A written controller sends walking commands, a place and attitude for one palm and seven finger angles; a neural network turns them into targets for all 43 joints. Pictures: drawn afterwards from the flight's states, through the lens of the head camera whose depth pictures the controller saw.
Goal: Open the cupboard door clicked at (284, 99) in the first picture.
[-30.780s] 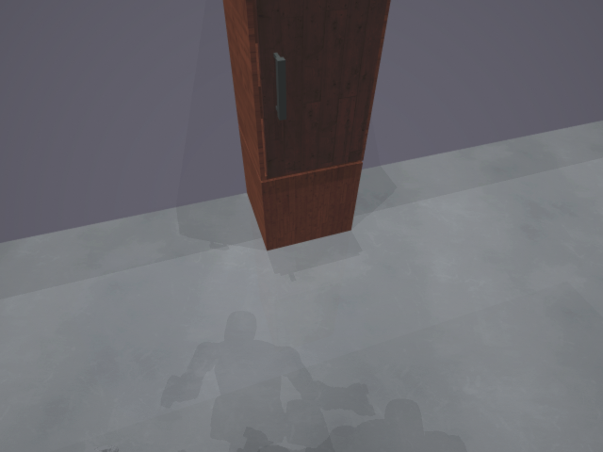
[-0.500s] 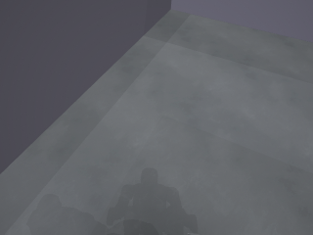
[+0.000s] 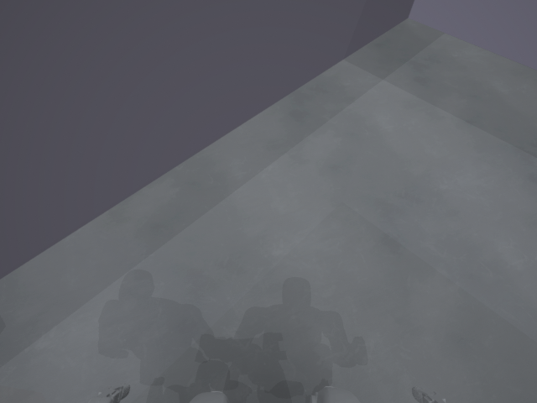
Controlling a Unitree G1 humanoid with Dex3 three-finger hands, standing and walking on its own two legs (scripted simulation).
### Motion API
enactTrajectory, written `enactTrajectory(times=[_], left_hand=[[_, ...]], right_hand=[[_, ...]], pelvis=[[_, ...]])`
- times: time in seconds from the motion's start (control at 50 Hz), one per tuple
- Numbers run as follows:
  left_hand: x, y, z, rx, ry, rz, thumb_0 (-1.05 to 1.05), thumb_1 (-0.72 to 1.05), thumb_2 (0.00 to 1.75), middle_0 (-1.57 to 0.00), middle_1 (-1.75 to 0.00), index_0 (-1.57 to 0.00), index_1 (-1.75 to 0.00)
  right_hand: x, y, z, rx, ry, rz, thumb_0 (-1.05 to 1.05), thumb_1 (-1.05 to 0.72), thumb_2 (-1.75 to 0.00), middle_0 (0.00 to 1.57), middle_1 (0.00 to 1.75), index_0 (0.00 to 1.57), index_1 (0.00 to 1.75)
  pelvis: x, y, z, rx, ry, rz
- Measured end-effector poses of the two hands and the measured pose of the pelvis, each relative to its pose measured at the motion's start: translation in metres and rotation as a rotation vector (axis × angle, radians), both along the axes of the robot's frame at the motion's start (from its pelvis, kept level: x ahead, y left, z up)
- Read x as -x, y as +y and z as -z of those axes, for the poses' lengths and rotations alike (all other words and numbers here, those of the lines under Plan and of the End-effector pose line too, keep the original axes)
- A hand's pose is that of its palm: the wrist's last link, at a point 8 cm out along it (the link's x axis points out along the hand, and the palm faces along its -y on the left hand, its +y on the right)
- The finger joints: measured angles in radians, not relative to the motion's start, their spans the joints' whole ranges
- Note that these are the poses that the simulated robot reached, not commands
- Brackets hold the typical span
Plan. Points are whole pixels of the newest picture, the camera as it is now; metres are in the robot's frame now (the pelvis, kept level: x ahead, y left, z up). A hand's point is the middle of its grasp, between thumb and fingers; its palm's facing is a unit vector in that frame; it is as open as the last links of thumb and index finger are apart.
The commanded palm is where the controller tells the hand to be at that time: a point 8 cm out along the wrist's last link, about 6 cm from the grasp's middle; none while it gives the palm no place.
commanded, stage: turn to face it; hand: left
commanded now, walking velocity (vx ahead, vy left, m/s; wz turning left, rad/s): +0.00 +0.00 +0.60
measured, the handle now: out of the picture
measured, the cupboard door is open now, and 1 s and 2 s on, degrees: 50 50 50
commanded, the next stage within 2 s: none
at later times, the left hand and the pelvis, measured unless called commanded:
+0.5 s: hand out of the picture +0.02 +0.17 -0.18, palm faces +0.35 -0.91 -0.23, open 7.4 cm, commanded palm none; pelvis +0.03 -0.04 +0.00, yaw +19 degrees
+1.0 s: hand out of the picture -0.01 +0.12 -0.17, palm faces +0.61 -0.76 -0.21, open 7.4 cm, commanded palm none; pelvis +0.06 -0.08 -0.01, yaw +38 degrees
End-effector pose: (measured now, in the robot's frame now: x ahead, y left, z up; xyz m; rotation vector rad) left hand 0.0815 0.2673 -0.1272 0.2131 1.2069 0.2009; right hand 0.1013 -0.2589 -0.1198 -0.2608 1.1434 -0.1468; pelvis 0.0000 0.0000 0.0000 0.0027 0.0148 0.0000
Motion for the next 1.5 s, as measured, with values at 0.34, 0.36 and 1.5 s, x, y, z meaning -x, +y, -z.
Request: enactTrajectory(times=[0.34,0.36,1.5], left_hand=[[0.054,-0.063,-0.008,0.033,0.034,-0.202,0.01,0.9,0.9,-0.2,-0.3,-0.21,-0.3],[0.06,-0.063,-0.004,0.044,0.043,-0.223,0.01,0.9,0.9,-0.2,-0.3,-0.21,-0.3],[0.155,-0.176,0.003,0.052,-0.003,-0.951,0.01,0.9,0.9,-0.2,-0.3,-0.21,-0.3]], right_hand=[[-0.079,-0.011,0.0,-0.058,0.064,-0.191,0.01,-0.91,-0.9,0.2,0.3,0.2,0.3],[-0.087,-0.006,-0.001,-0.054,0.055,-0.213,0.01,-0.91,-0.9,0.2,0.3,0.2,0.3],[-0.267,0.097,-0.006,-0.006,0.041,-0.943,0.01,-0.91,-0.9,0.2,0.3,0.2,0.3]], pelvis=[[-0.03,-0.045,-0.011,-0.048,0.009,-0.225],[-0.031,-0.043,-0.009,-0.045,0.009,-0.239],[-0.096,-0.097,-0.005,-0.028,0.015,-0.98]])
